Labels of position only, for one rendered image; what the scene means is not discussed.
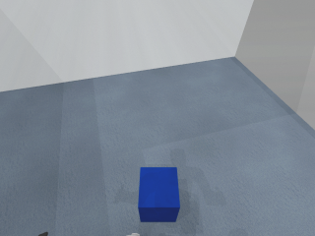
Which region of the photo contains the carton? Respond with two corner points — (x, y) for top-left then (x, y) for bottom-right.
(138, 167), (180, 222)

